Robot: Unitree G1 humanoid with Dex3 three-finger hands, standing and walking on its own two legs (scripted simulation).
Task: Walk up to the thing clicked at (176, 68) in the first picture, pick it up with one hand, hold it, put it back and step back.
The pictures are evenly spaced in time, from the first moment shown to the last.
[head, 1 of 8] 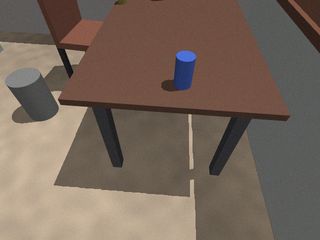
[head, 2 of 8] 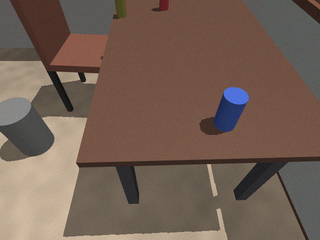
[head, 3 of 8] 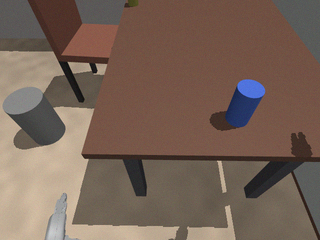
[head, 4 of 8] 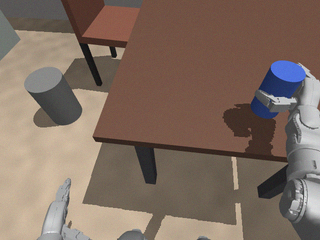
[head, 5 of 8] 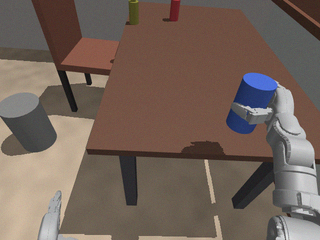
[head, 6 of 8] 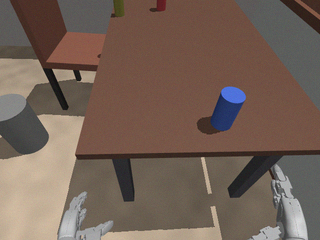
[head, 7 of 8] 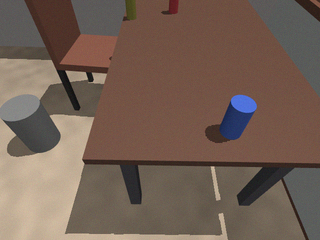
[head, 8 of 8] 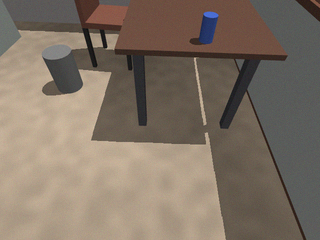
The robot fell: no
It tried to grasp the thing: yes
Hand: right
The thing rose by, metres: 0.21
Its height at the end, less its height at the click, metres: +0.00
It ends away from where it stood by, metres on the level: 0.02
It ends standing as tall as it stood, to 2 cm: yes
